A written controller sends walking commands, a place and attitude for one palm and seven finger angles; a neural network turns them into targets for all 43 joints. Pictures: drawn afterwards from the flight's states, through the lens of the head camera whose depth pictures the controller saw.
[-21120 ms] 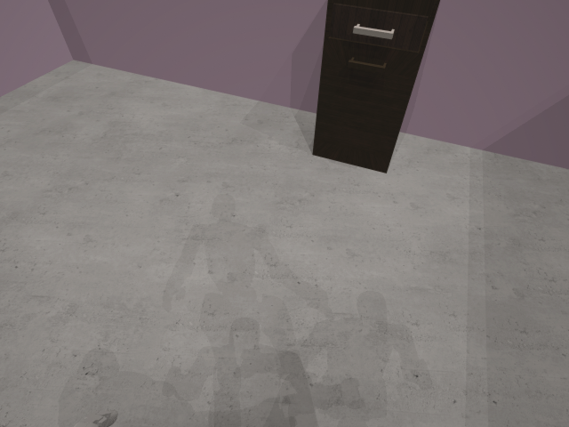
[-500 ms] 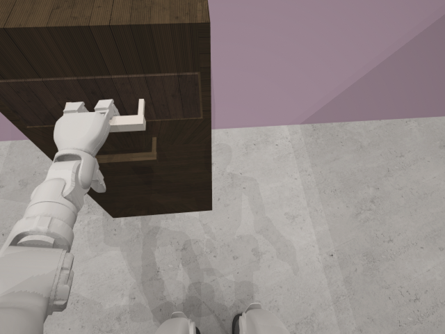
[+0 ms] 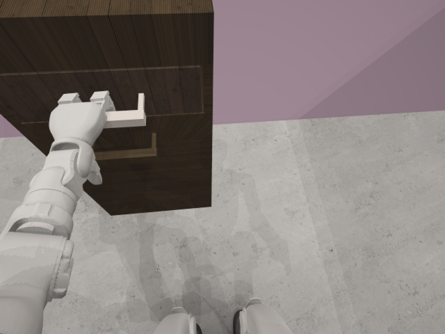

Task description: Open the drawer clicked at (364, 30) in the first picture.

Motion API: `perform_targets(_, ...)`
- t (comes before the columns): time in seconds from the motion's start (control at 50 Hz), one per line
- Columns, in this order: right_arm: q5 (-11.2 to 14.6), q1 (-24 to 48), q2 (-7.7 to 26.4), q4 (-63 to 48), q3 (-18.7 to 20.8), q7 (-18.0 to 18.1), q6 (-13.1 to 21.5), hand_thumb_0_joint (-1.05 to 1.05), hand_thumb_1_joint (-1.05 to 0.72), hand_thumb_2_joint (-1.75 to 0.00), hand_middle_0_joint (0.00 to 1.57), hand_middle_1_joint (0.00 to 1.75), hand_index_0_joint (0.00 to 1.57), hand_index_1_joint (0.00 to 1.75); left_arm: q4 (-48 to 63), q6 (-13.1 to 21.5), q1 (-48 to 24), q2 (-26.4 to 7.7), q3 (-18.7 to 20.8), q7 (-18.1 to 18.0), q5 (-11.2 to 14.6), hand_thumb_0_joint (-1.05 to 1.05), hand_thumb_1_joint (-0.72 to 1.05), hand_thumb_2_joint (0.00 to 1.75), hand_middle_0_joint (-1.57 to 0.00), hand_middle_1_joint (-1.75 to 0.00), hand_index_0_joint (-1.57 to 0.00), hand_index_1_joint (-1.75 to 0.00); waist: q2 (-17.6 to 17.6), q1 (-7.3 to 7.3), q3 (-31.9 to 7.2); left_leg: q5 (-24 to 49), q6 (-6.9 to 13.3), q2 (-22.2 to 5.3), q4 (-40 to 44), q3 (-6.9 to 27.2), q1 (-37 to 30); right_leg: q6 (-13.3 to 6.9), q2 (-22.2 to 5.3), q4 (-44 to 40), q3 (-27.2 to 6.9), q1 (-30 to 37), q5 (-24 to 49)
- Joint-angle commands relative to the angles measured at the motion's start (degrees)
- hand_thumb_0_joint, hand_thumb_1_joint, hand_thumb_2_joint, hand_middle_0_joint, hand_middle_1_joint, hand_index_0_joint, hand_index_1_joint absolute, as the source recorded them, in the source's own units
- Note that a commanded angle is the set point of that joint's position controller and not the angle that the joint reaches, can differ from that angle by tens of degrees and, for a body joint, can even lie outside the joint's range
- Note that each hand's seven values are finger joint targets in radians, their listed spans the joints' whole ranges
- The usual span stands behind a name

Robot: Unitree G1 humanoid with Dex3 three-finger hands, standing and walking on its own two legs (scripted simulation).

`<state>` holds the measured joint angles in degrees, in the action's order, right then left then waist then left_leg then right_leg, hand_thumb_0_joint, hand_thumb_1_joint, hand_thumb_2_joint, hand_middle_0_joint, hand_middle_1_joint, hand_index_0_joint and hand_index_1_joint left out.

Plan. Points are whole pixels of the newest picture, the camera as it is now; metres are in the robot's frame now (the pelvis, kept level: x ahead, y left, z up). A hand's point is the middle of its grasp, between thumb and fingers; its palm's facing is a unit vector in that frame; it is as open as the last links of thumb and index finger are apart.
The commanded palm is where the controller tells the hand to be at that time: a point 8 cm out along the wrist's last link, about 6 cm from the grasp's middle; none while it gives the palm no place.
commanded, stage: lower the fingers behind the handle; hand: left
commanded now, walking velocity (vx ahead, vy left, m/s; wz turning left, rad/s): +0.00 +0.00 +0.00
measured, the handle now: (102, 110) +0.53 +0.21 +0.02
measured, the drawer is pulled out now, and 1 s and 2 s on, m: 0.00 0.00 0.11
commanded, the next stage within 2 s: close the thumb around the handle in 0.14 s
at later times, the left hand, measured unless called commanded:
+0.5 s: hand (91, 139) +0.48 +0.23 +0.00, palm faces -0.09 -0.05 -0.99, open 11.9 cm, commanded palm +0.47 +0.22 +0.05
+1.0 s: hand (91, 138) +0.48 +0.23 +0.00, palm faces -0.10 -0.02 -1.00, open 5.4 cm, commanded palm +0.47 +0.22 +0.05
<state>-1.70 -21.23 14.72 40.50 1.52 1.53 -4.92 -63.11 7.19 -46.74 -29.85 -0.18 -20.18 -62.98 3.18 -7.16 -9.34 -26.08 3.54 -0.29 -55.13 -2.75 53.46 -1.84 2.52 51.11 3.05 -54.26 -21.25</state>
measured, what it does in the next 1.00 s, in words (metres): stands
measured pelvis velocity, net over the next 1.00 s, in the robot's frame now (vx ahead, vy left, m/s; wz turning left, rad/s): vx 0.01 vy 0.00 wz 0.00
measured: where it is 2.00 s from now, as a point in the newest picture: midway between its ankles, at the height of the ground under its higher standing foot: outside the picture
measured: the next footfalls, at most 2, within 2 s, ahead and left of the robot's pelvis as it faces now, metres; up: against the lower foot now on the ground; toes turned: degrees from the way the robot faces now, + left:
none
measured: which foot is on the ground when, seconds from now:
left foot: down 0.00-1.00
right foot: down 0.00-1.00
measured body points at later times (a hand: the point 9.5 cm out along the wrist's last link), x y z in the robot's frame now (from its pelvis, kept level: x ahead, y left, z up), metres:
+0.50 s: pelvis +0.01 +0.01 +0.01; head +0.12 +0.02 +0.44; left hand +0.48 +0.23 +0.05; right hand +0.01 -0.27 -0.12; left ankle -0.01 +0.08 -0.68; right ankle +0.02 -0.10 -0.68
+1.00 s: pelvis +0.01 +0.00 +0.00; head +0.13 +0.01 +0.44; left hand +0.48 +0.23 +0.05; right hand +0.02 -0.27 -0.12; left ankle -0.01 +0.08 -0.68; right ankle +0.02 -0.10 -0.68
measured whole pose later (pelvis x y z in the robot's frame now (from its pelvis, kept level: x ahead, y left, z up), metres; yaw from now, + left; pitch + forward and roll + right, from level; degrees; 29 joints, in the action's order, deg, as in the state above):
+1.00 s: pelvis +0.01 +0.00 +0.00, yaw +0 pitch +24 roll -2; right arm -1.4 -20.3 14.6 40.2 2.1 1.0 -5.8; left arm -63.4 2.4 -46.7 -27.9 -1.9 -21.2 -62.6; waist 3.2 -6.9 -9.2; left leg -26.0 3.5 -0.1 -53.5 -2.4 51.4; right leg -1.8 2.5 49.4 3.2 -52.0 -21.2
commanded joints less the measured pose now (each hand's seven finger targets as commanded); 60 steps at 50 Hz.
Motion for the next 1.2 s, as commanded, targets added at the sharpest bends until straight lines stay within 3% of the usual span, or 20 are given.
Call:
perform_targets(0.0, -0.4, -8.5, 10.0, -2.2, 4.1, 0.2, 0.7, 0.00, -0.90, -0.90, 0.20, 0.30, 0.20, 0.30, 9.0, 0.2, -19.5, -13.8, 4.4, -4.4, 0.5, 0.00, -0.50, 0.30, -0.30, -1.20, -0.30, -1.20, 1.5, 0.08, -25.5, 23.9, -0.9, 0.7, 4.4, 4.5, -16.5, -0.3, 0.8, -3.9, -2.1, 13.3, 16.5)
perform_targets(0.08, -0.3, -9.0, 10.1, -1.3, 4.5, -0.7, 0.2, 0.00, -0.90, -0.90, 0.20, 0.30, 0.20, 0.30, 7.8, -3.0, -21.2, -10.2, 1.9, -6.5, -0.3, 0.00, -0.50, 0.30, -0.30, -1.20, -0.30, -1.20, 2.7, -0.87, -25.7, 28.0, -1.8, 0.1, 4.5, 5.6, -20.3, -0.3, 1.1, -3.8, -1.0, 10.3, 16.4)
perform_targets(0.12, -0.3, -8.6, 10.5, -1.2, 4.3, -0.8, -0.3, 0.00, -0.90, -0.90, 0.20, 0.30, 0.20, 0.30, 6.9, -5.0, -21.5, -11.8, 2.8, -6.7, -0.2, 0.00, -0.50, 0.30, -0.30, -1.20, -0.30, -1.20, 2.0, -0.64, -25.2, 27.4, -1.9, 0.2, 5.2, 5.5, -20.1, -0.3, 1.2, -4.3, -0.9, 11.4, 16.1)
perform_targets(0.16, -0.2, -8.6, 10.4, -1.4, 4.4, -0.8, -0.4, 0.00, -0.90, -0.90, 0.20, 0.30, 0.20, 0.30, 8.0, -6.0, -23.8, -10.9, 2.0, -6.3, 0.1, 0.00, -0.50, 0.30, -0.30, -1.20, -0.30, -1.20, 2.5, -1.10, -26.0, 28.4, -1.9, 0.1, 5.8, 5.7, -21.7, -0.4, 1.1, -4.8, -0.8, 12.1, 16.7)
perform_targets(0.22, 0.2, -8.2, 10.4, -1.6, 4.0, -0.6, -0.7, 0.00, -0.90, -0.90, 0.20, 0.30, 0.20, 0.30, 5.7, -7.2, -22.6, -10.1, 0.8, -4.9, 0.7, 0.00, -0.50, 0.30, -0.30, -1.20, -0.30, -1.20, 1.6, -1.37, -23.3, 25.4, -1.6, 0.2, 6.8, 5.2, -21.1, -0.2, 1.1, -6.2, -0.9, 12.6, 15.0)
perform_targets(0.26, 0.1, -8.1, 10.6, -1.9, 3.8, -0.2, -0.7, 0.00, -0.90, -0.90, 0.20, 0.30, 0.20, 0.30, 7.1, -6.6, -23.4, -12.7, 2.4, -3.9, 0.7, 0.00, -0.39, 0.35, -0.31, -1.21, -0.31, -1.21, 1.6, -0.87, -24.3, 25.7, -1.4, 0.2, 7.1, 5.5, -21.3, -0.4, 1.0, -6.1, -1.2, 13.8, 15.6)
perform_targets(0.3, 0.2, -8.1, 10.0, -2.3, 3.8, 0.0, -0.6, 0.00, -0.90, -0.90, 0.20, 0.30, 0.20, 0.30, 7.0, -5.7, -22.4, -9.2, -0.2, -2.8, 0.6, 0.00, -0.28, 0.40, -0.32, -1.22, -0.32, -1.22, 2.1, -1.32, -23.6, 25.9, -1.3, 0.2, 7.1, 5.3, -21.9, -0.3, 1.0, -6.3, -1.1, 13.3, 15.6)
perform_targets(0.4, 0.0, -7.7, 9.8, -2.8, 3.9, 0.0, -0.5, 0.00, -0.90, -0.90, 0.20, 0.30, 0.20, 0.30, 8.4, -2.9, -17.4, -9.3, 1.3, -2.4, 0.7, 0.00, 0.00, 0.52, -0.34, -1.25, -0.34, -1.25, 2.8, 0.35, -22.9, 28.4, -1.7, -0.2, 6.7, 5.4, -22.5, -0.5, 1.1, -5.7, -1.0, 12.6, 16.1)
perform_targets(0.48, -0.1, -7.8, 9.7, -2.7, 4.1, 0.0, -0.2, 0.00, -0.90, -0.90, 0.20, 0.30, 0.20, 0.30, 8.9, -1.9, -19.1, -9.1, 1.0, -3.6, 0.0, 0.00, 0.23, 0.61, -0.35, -1.28, -0.35, -1.28, 1.4, -0.56, -22.3, 26.4, -1.5, -0.1, 6.2, 5.5, -20.5, -0.5, 1.1, -5.3, -1.2, 11.9, 15.6)
perform_targets(0.56, -0.4, -7.9, 9.7, -2.2, 4.5, -0.5, -0.2, 0.00, -0.90, -0.90, 0.20, 0.30, 0.20, 0.30, 9.9, -2.7, -19.6, -8.4, 1.2, -5.0, -0.1, 0.00, 0.45, 0.71, -0.37, -1.30, -0.37, -1.30, 4.0, -0.30, -24.7, 31.8, -2.5, -0.5, 5.4, 6.2, -23.8, -0.7, 1.2, -4.4, -0.8, 10.4, 17.0)
perform_targets(0.64, -0.3, -8.2, 9.8, -1.8, 4.6, -0.7, -0.4, 0.00, -0.90, -0.90, 0.20, 0.30, 0.20, 0.30, 8.8, -4.5, -20.8, -8.6, 1.0, -5.5, 0.2, 0.00, 0.68, 0.80, -0.38, -1.33, -0.38, -1.33, 1.8, -1.05, -24.6, 29.4, -1.9, -0.2, 5.5, 5.4, -22.2, -0.4, 1.3, -5.1, -1.0, 12.2, 17.5)
perform_targets(0.66, -0.4, -8.0, 10.0, -1.7, 4.4, -0.6, -0.6, 0.00, -0.90, -0.90, 0.20, 0.30, 0.20, 0.30, 8.9, -4.7, -20.6, -10.4, 2.4, -5.4, 0.5, 0.00, 0.73, 0.83, -0.39, -1.33, -0.39, -1.33, 2.2, -0.29, -25.8, 29.6, -1.8, 0.0, 5.6, 5.1, -21.8, -0.5, 1.1, -4.9, -1.2, 13.6, 18.4)
perform_targets(0.72, -0.1, -7.9, 10.0, -2.0, 4.1, -0.4, -0.8, 0.00, -0.90, -0.90, 0.20, 0.30, 0.20, 0.30, 7.6, -5.8, -19.6, -11.4, 2.3, -4.6, 0.4, 0.00, 0.90, 0.90, -0.40, -1.35, -0.40, -1.35, 1.1, -0.30, -24.5, 27.5, -1.3, 0.4, 6.3, 4.4, -20.0, -0.3, 1.1, -5.6, -1.6, 15.5, 18.8)
perform_targets(0.78, 0.1, -7.9, 9.7, -2.3, 3.9, -0.2, -0.8, 0.00, -0.90, -0.90, 0.20, 0.30, 0.20, 0.30, 7.7, -5.5, -20.3, -9.1, 0.3, -3.5, 0.5, 0.00, 0.90, 0.90, -0.40, -1.35, -0.40, -1.35, 2.2, -0.70, -23.8, 26.9, -1.3, 0.5, 6.6, 4.5, -20.4, -0.3, 1.0, -6.0, -1.6, 15.1, 18.2)
perform_targets(0.82, 0.3, -7.7, 9.8, -2.3, 3.8, 0.0, -0.7, 0.00, -0.90, -0.90, 0.20, 0.30, 0.20, 0.30, 6.2, -5.4, -20.0, -9.2, -0.1, -3.0, 0.5, 0.00, 0.90, 0.90, -0.40, -1.35, -0.40, -1.35, 0.0, -1.48, -21.2, 24.6, -1.0, 0.4, 6.7, 4.5, -18.9, -0.2, 1.0, -6.5, -1.7, 14.3, 16.9)
perform_targets(0.86, 0.3, -7.7, 9.8, -2.5, 3.7, 0.2, -0.5, 0.00, -0.90, -0.90, 0.20, 0.30, 0.20, 0.30, 7.1, -4.5, -20.9, -10.3, 0.7, -2.5, 0.6, 0.00, 0.90, 0.90, -0.40, -1.35, -0.40, -1.35, 0.1, -1.16, -22.0, 24.5, -0.9, 0.5, 6.8, 4.6, -18.6, -0.4, 0.9, -6.2, -1.8, 14.9, 16.9)
perform_targets(0.98, 0.0, -8.5, 9.3, -2.4, 4.4, 0.2, 0.0, 0.00, -0.90, -0.90, 0.20, 0.30, 0.20, 0.30, 9.7, -2.4, -20.8, -7.5, -0.4, -2.5, 0.7, 0.00, 0.90, 0.90, -0.40, -1.35, -0.40, -1.35, 2.3, -1.26, -24.8, 28.3, -1.4, 0.1, 5.6, 5.1, -22.0, -0.3, 1.1, -5.4, -1.6, 13.1, 18.1)
perform_targets(1.08, -0.1, -8.0, 9.0, -2.8, 4.7, -0.2, -0.1, 0.00, -0.90, -0.90, 0.20, 0.30, 0.20, 0.30, 11.7, -1.9, -15.1, -6.6, 0.4, -2.9, 1.3, 0.00, 0.90, 0.90, -0.40, -1.35, -0.40, -1.35, 2.1, 0.46, -27.2, 31.4, -1.4, 0.1, 5.5, 4.5, -23.2, -0.3, 1.1, -5.3, -1.8, 16.0, 21.2)
perform_targets(1.1, -0.2, -7.8, 9.1, -2.9, 4.6, -0.3, -0.2, 0.00, -0.90, -0.90, 0.20, 0.30, 0.20, 0.30, 12.5, -1.8, -12.4, -7.9, 1.9, -3.0, 1.4, 0.00, 0.90, 0.90, -0.40, -1.35, -0.40, -1.35, 2.5, 1.89, -27.9, 32.5, -1.4, 0.1, 5.9, 4.2, -23.2, -0.4, 1.1, -5.3, -1.8, 17.5, 22.1)
perform_targets(1.18, 0.2, -6.5, 8.7, -3.7, 4.7, -0.6, -0.7, 0.00, -0.90, -0.90, 0.20, 0.30, 0.20, 0.30, 15.0, -1.7, -7.5, -6.0, 1.1, -3.2, 1.9, 0.00, 0.90, 0.90, -0.40, -1.35, -0.40, -1.35, 1.7, 2.58, -26.2, 32.9, -1.2, 0.2, 7.1, 3.5, -22.7, -0.4, 1.1, -6.3, -2.2, 20.2, 24.0)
